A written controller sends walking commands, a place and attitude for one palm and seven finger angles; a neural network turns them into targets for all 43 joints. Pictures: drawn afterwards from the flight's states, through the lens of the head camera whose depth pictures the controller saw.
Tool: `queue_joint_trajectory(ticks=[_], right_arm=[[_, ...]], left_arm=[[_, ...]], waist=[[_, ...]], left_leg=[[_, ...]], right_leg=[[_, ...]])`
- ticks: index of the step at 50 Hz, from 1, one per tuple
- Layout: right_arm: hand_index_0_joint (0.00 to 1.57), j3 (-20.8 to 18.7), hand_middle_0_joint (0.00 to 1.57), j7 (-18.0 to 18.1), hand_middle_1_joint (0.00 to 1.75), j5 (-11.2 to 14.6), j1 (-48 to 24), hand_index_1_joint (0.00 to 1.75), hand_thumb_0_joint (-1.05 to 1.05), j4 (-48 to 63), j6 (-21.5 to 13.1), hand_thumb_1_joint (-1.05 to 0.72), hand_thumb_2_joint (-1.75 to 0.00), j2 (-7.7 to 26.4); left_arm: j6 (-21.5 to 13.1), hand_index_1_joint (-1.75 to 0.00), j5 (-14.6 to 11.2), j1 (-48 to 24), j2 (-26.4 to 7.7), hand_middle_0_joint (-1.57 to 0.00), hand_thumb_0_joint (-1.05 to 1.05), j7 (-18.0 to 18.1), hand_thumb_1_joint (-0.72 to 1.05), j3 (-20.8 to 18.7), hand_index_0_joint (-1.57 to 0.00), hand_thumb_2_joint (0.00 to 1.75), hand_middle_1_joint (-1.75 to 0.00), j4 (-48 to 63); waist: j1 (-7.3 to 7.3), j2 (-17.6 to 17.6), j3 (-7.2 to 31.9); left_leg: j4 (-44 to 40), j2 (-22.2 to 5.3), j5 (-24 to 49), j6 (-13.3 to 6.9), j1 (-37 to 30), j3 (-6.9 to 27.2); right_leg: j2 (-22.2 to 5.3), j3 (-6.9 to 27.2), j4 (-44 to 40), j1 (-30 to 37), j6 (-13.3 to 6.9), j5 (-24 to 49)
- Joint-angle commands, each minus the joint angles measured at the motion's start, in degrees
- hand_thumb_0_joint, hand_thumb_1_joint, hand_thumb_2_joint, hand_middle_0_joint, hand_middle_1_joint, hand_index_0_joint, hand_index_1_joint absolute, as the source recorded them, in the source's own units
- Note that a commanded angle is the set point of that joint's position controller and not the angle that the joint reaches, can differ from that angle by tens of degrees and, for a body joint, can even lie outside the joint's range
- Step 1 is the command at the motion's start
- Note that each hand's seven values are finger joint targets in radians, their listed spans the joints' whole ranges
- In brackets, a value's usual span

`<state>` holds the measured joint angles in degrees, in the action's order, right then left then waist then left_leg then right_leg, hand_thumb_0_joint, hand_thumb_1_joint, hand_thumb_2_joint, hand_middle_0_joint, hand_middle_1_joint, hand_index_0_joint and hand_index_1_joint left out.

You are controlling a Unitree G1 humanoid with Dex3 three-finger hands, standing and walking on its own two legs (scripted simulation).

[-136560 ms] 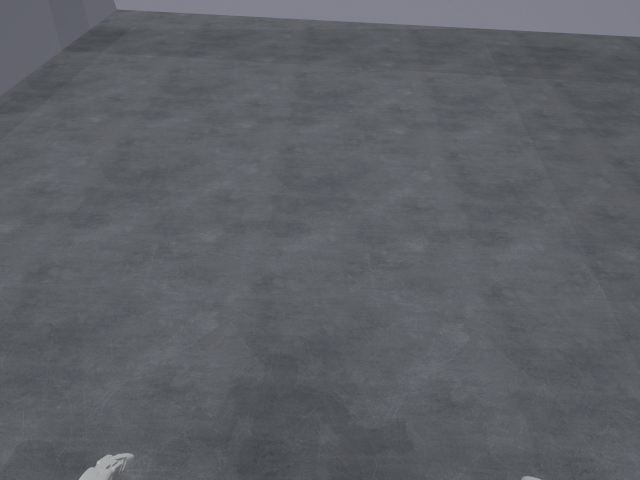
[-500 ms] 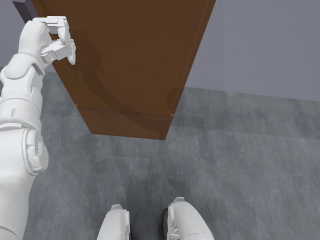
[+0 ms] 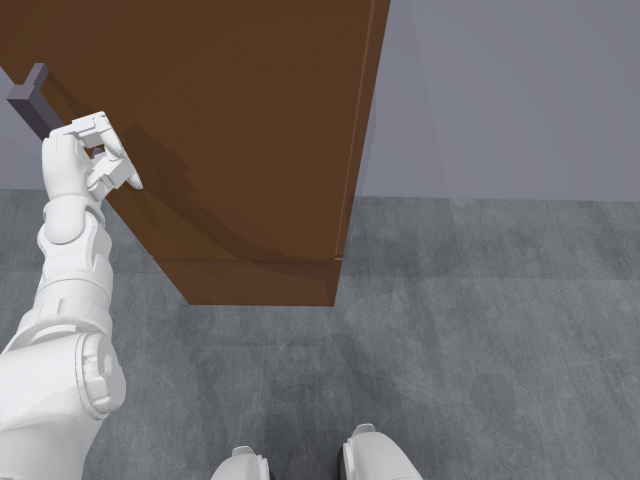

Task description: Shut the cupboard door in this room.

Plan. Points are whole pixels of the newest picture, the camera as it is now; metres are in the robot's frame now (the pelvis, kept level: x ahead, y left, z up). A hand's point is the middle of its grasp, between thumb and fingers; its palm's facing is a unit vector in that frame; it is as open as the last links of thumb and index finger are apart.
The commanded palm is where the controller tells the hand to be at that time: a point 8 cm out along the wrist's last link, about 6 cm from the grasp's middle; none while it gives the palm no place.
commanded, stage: pull the fist back off the door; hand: left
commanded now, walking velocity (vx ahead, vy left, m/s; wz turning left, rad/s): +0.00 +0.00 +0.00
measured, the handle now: (67, 130) +0.55 +0.27 +0.08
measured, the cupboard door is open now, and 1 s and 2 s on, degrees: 0 0 0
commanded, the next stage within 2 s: draw the hand back to the body in 0.34 s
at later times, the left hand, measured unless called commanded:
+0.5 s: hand (121, 214) +0.41 +0.18 +0.09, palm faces +0.12 -0.99 -0.03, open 3.1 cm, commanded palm +0.38 +0.23 +0.09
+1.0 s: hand (36, 284) +0.31 +0.21 +0.15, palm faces +0.14 -0.99 -0.06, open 3.1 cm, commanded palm +0.27 +0.27 +0.15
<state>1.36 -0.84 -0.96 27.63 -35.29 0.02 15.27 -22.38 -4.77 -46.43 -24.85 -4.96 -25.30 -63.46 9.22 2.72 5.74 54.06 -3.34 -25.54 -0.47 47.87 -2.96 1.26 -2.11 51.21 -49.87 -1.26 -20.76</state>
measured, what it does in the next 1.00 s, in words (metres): stands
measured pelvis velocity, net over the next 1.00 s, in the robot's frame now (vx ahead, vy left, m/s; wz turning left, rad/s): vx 0.00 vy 0.00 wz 0.05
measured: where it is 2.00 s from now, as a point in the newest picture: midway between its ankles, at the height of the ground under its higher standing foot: outside the picture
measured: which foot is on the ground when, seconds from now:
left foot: down 0.00-1.00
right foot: down 0.00-1.00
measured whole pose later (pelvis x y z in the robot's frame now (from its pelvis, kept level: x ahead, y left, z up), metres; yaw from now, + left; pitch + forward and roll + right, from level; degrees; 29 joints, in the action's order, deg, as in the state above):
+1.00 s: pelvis +0.00 +0.00 +0.04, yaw +3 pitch +3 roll +0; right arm 1.1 4.3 3.2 15.5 -34.3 -4.6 16.0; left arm -11.5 -13.3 -7.1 -15.4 -9.5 -12.7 -18.3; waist -0.2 2.9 3.3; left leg 40.0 -0.9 -20.5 -0.4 22.6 -1.8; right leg -0.6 -3.2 39.1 -24.5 -1.1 -17.8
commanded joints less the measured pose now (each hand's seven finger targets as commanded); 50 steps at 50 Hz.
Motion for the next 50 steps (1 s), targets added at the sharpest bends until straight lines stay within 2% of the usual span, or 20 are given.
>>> queue_joint_trajectory(ticks=[1,4,9,12,13,15,17,21,23,24,26,29,32,35,38,45,47,48,49,50], right_arm=[[0.20,-5.05,0.20,0.86,0.30,0.73,3.86,0.30,0.00,5.21,-1.10,-0.90,-0.90,8.84],[0.20,-5.73,0.20,0.85,0.30,1.26,2.50,0.30,0.00,4.68,-1.25,-0.90,-0.90,8.33],[0.20,-5.69,0.20,0.92,0.30,1.95,-0.56,0.30,0.00,4.44,-1.61,-0.90,-0.90,7.59],[0.20,-5.53,0.20,1.16,0.30,1.78,-2.43,0.30,0.00,5.36,-1.57,-0.90,-0.90,7.68],[0.20,-5.27,0.20,1.03,0.30,1.74,-3.52,0.30,0.00,5.78,-1.71,-0.90,-0.90,7.00],[0.20,-4.94,0.20,1.16,0.30,1.53,-4.57,0.30,0.00,5.38,-1.58,-0.90,-0.90,7.01],[0.20,-4.76,0.20,1.56,0.30,1.43,-5.57,0.30,0.00,5.77,-1.54,-0.90,-0.90,6.89],[0.20,-4.10,0.20,1.95,0.30,1.49,-7.94,0.30,0.00,5.01,-2.25,-0.90,-0.90,6.64],[0.20,-3.98,0.20,2.28,0.30,1.64,-8.22,0.30,0.00,4.46,-2.64,-0.90,-0.90,6.73],[0.20,-4.05,0.20,2.31,0.30,1.73,-8.40,0.30,0.00,4.90,-2.74,-0.90,-0.90,6.85],[0.20,-3.98,0.20,2.45,0.30,1.83,-8.73,0.30,0.00,6.06,-2.81,-0.90,-0.90,7.25],[0.20,-3.59,0.20,2.63,0.30,2.34,-9.39,0.30,0.00,7.82,-2.79,-0.90,-0.90,6.89],[0.20,-3.37,0.20,2.99,0.30,2.84,-10.27,0.30,0.00,9.42,-2.94,-0.90,-0.90,6.79],[0.20,-3.14,0.20,3.41,0.30,3.44,-11.66,0.30,0.00,9.84,-3.42,-0.90,-0.90,6.67],[0.20,-2.82,0.20,4.12,0.30,3.79,-13.40,0.30,0.00,9.79,-4.15,-0.90,-0.90,6.73],[0.20,-2.18,0.20,5.33,0.30,4.17,-16.91,0.30,0.00,10.40,-7.33,-0.90,-0.90,6.30],[0.20,-2.09,0.20,5.66,0.30,4.35,-17.40,0.30,0.00,10.41,-8.08,-0.90,-0.90,6.49],[0.20,-2.00,0.20,5.73,0.30,4.36,-18.09,0.30,0.00,10.59,-8.55,-0.90,-0.90,6.32],[0.20,-2.88,0.20,6.48,0.30,3.81,-19.54,0.30,0.00,9.90,-7.58,-0.90,-0.90,5.53],[0.20,-2.49,0.20,6.75,0.30,3.53,-19.95,0.30,0.00,10.20,-7.37,-0.90,-0.90,4.90]], left_arm=[[-5.39,-1.50,-3.11,-14.56,-8.62,-1.30,0.00,-2.30,0.90,3.03,-1.30,0.90,-1.50,20.54],[-5.35,-1.50,-4.52,-10.80,-2.66,-1.30,0.00,-3.67,0.90,8.30,-1.30,0.90,-1.50,27.90],[-3.43,-1.50,-6.17,-3.85,4.07,-1.30,0.00,-2.55,0.90,13.23,-1.30,0.90,-1.50,33.10],[-3.32,-1.50,-5.31,-0.40,0.74,-1.30,0.00,0.00,0.90,10.09,-1.30,0.90,-1.50,37.04],[-3.11,-1.50,-5.08,2.42,2.55,-1.30,0.00,0.63,0.90,10.52,-1.30,0.90,-1.50,36.53],[-3.32,-1.50,-4.22,-0.67,1.67,-1.30,0.00,1.78,0.90,10.16,-1.30,0.90,-1.50,35.71],[-3.92,-1.50,-3.28,-2.91,1.48,-1.30,0.00,2.30,0.90,10.85,-1.30,0.90,-1.50,36.57],[-4.04,-1.50,-2.82,-8.54,4.52,-1.30,0.00,1.42,0.90,14.16,-1.30,0.90,-1.50,31.68],[-3.92,-1.50,-3.08,-10.68,4.90,-1.30,0.00,0.74,0.90,14.59,-1.30,0.90,-1.50,29.31],[-3.66,-1.50,-3.44,-9.27,4.01,-1.30,0.00,0.32,0.90,13.66,-1.30,0.90,-1.50,29.68],[-2.96,-1.50,-4.50,-5.10,0.85,-1.30,0.00,-0.49,0.90,10.63,-1.30,0.90,-1.50,32.30],[-1.03,-1.50,-6.34,2.52,-0.69,-1.30,0.00,-1.90,0.90,8.60,-1.30,0.90,-1.50,36.17],[0.70,-1.50,-7.56,9.25,-1.61,-1.30,0.00,-2.61,0.90,7.40,-1.30,0.90,-1.50,40.74],[2.20,-1.50,-8.51,12.47,-0.67,-1.30,0.00,-3.04,0.90,8.07,-1.30,0.90,-1.50,44.53],[3.73,-1.50,-9.03,14.19,-1.10,-1.30,0.00,-3.82,0.90,8.17,-1.30,0.90,-1.50,46.84],[6.03,-1.44,-10.75,18.60,-1.38,-1.24,0.00,-5.84,0.90,8.93,-1.24,0.90,-1.44,57.75],[7.23,-1.38,-11.28,21.68,-1.94,-1.19,0.00,-6.07,0.90,8.31,-1.19,0.90,-1.38,58.67],[7.96,-1.35,-11.52,22.59,-1.72,-1.16,0.00,-6.26,0.90,8.21,-1.16,0.90,-1.35,59.97],[8.56,-1.32,-3.80,23.83,-7.35,-1.13,0.00,0.21,0.90,8.78,-1.13,0.90,-1.32,63.19],[9.60,-1.29,-3.15,28.00,-3.46,-1.11,0.00,3.35,0.90,10.10,-1.11,0.90,-1.29,64.10]], waist=[[-2.55,-0.22,27.67],[-2.78,5.28,27.68],[-3.26,3.02,22.16],[-5.27,1.58,21.53],[-5.68,1.23,21.33],[-5.09,-2.42,18.66],[-4.79,-2.44,18.22],[-3.45,-1.14,16.70],[-3.11,-0.55,17.74],[-4.27,1.08,19.17],[-6.45,0.74,24.42],[-8.51,-0.73,26.34],[-9.47,-4.24,22.66],[-8.92,-6.52,15.55],[-8.71,-3.95,10.47],[-9.64,0.87,10.73],[-9.58,-2.04,9.08],[-9.88,-1.73,8.66],[-10.43,-2.25,7.66],[-9.99,-2.33,5.28]], left_leg=[[-6.58,3.29,20.34,-1.47,-12.20,1.06],[-6.67,2.57,28.30,-1.02,-21.12,1.90],[-8.12,1.91,32.33,-0.45,-24.14,3.15],[-8.80,2.36,32.31,-0.36,-23.07,3.01],[-9.14,2.44,32.51,-0.24,-23.05,2.75],[-9.40,2.53,28.56,-0.15,-20.79,2.92],[-9.37,2.68,26.45,-0.25,-20.45,3.01],[-9.55,2.93,18.32,0.15,-19.51,3.50],[-9.26,3.03,16.92,0.19,-19.81,3.93],[-9.44,3.12,17.50,0.28,-20.73,3.86],[-10.03,3.22,20.61,0.33,-22.61,3.87],[-11.40,3.28,23.35,0.07,-22.23,3.12],[-13.72,3.27,22.31,-0.44,-20.47,2.69],[-16.25,3.32,16.62,-0.79,-19.62,2.14],[-18.02,3.57,11.77,-1.02,-20.05,1.85],[-20.92,3.72,8.95,-1.13,-25.63,2.69],[-21.47,3.64,8.71,-1.29,-25.87,2.89],[-21.82,3.69,8.93,-1.26,-26.15,2.80],[-23.86,3.59,9.29,-1.53,-28.34,2.04],[-24.88,3.57,8.82,-1.49,-28.78,1.99]], right_leg=[[0.88,2.28,-6.24,26.39,0.88,25.18],[1.02,0.85,-6.35,22.68,0.61,27.60],[0.81,-0.73,-7.02,20.64,0.69,26.82],[0.30,-0.46,-6.47,23.35,0.37,27.65],[0.08,-0.49,-6.42,23.75,0.45,28.11],[-0.11,-0.37,-6.41,23.65,0.54,26.83],[-0.29,-0.03,-6.16,23.60,0.40,25.55],[-0.68,0.03,-6.58,20.25,0.26,18.68],[-0.77,0.04,-6.53,19.01,0.12,16.86],[-0.70,0.00,-6.51,19.88,-0.12,17.05],[-0.64,0.05,-6.40,24.24,-0.33,19.70],[-0.60,0.19,-7.24,29.71,-0.14,23.21],[-0.44,0.08,-9.15,33.15,-0.04,23.46],[-0.56,0.25,-12.22,32.13,0.39,18.78],[-0.89,1.10,-15.12,30.76,0.46,12.56],[-1.12,1.52,-18.35,32.69,0.06,6.79],[-1.12,1.49,-19.42,33.24,0.28,5.87],[-1.31,1.59,-19.72,33.55,0.42,6.32],[-2.97,3.87,-23.41,34.75,0.24,4.29],[-3.22,3.33,-24.64,34.90,0.45,3.11]])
